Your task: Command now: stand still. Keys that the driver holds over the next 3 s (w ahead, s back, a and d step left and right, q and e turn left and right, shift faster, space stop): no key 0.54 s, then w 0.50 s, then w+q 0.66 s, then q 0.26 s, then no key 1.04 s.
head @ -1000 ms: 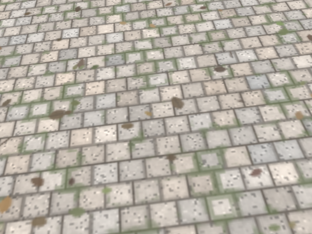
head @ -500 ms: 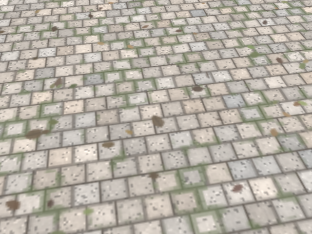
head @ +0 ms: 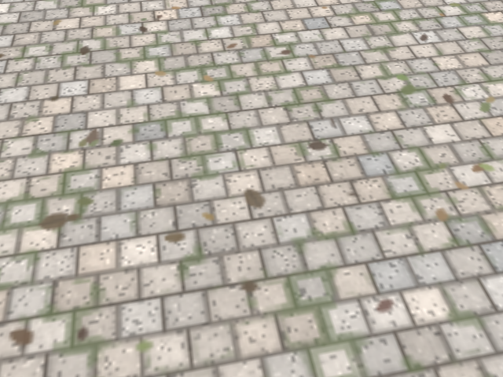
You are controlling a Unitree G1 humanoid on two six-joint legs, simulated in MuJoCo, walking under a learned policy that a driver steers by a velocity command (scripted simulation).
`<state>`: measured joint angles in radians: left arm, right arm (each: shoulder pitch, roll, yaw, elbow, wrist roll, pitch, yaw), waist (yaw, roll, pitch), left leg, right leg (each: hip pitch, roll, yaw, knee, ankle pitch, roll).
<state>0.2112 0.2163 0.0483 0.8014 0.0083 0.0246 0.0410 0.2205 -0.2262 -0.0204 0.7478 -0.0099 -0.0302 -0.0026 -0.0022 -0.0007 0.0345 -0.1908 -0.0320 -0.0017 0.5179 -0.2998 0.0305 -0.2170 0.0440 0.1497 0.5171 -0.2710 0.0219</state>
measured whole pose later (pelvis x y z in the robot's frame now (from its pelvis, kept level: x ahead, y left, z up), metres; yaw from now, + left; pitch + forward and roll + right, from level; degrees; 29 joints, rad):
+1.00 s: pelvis +0.11 -0.05 +0.00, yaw +0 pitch +1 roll +1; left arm 0.24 0.25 0.05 1.02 -0.01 -0.11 -0.02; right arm 0.35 -0.30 -0.03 0.93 0.04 -0.07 0.00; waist 0.00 0.05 -0.01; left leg -0.33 0.00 -0.05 1.01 -0.41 0.06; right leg -0.25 0.01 -0.04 0.50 -0.27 -0.05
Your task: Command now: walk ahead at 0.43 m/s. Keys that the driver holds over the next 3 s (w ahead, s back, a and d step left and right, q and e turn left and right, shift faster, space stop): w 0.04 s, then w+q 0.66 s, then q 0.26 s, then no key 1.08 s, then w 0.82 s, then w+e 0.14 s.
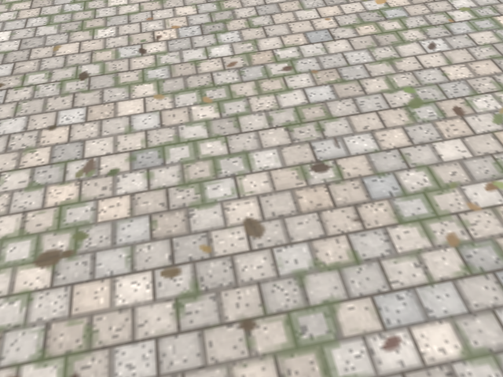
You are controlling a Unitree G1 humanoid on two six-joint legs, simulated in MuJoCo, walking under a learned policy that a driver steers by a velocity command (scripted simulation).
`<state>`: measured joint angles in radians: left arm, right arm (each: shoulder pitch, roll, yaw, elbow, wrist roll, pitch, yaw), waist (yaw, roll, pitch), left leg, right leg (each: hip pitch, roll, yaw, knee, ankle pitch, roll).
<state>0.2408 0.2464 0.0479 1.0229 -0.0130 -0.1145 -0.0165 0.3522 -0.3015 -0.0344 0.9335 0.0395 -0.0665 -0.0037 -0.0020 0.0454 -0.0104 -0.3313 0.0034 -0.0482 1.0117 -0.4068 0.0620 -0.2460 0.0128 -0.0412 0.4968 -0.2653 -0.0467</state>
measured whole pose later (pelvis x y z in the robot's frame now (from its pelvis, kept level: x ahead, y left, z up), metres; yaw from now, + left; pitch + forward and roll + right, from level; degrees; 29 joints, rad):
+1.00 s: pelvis +0.53 +0.05 -0.01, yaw +30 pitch +2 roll +0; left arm 0.07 0.25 0.03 0.68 0.02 -0.07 0.01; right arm 0.30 -0.31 -0.06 0.72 0.02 0.02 -0.03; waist -0.05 0.02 0.05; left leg -0.44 -0.07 -0.11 1.23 -0.54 -0.05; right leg -0.44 0.01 -0.01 0.51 -0.11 -0.02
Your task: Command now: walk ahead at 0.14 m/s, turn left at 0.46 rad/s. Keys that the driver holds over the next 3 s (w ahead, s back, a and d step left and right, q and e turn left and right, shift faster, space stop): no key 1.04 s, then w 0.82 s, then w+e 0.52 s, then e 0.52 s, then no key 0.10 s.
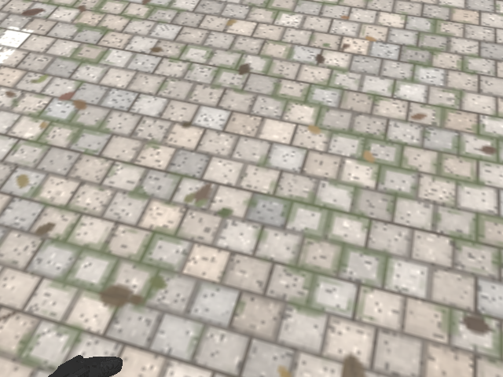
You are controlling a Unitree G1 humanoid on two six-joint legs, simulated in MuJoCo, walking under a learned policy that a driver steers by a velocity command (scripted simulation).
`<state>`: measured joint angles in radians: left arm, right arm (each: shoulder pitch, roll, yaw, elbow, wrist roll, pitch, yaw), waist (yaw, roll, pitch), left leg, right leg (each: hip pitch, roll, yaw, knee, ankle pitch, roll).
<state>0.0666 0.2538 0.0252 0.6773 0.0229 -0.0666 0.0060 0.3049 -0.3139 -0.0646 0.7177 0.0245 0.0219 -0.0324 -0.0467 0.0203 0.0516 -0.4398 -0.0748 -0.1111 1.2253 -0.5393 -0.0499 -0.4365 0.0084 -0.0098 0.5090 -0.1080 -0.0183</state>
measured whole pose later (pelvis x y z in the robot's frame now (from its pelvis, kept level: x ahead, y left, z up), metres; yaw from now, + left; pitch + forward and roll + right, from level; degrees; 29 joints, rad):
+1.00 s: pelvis +0.08 +0.03 +0.01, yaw +4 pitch -2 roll +0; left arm 0.17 0.24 0.03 1.01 0.00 0.01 0.03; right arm 0.24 -0.22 -0.04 0.82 -0.01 0.00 -0.02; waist 0.02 0.00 0.03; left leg -0.17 -0.02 -0.01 0.50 -0.31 0.02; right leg -0.21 -0.05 -0.02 0.49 -0.24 0.04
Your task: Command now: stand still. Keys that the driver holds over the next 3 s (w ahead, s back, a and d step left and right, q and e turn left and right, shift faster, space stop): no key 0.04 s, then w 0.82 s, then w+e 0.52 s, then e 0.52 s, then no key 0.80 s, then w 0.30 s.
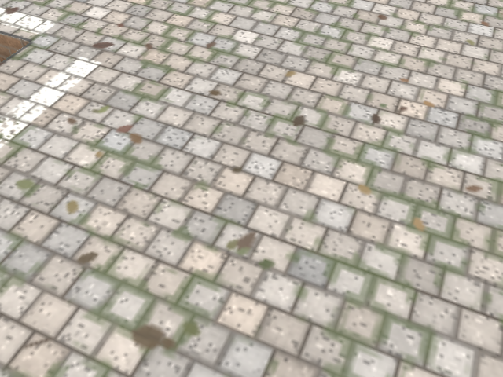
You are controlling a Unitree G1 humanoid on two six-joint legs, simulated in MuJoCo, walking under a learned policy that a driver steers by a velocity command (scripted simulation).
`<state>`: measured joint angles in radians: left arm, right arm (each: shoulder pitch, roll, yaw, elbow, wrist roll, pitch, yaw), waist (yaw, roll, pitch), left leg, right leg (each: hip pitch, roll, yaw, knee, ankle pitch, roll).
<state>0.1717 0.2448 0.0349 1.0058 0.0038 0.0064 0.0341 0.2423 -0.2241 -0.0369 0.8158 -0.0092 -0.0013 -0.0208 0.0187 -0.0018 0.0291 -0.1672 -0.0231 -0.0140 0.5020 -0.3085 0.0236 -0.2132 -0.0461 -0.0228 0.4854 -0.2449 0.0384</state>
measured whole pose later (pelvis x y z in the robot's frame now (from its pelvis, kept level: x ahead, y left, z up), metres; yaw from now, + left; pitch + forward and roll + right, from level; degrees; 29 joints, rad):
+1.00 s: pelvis +0.39 -0.01 +0.00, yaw -3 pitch +0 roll +2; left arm 0.29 0.26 0.06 0.97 -0.04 -0.08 0.01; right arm 0.18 -0.24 -0.06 0.93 0.00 -0.11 0.04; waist 0.00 -0.04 0.05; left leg -0.25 -0.06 0.11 0.39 -0.14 0.07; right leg -0.45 -0.07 0.06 1.19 -0.32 -0.06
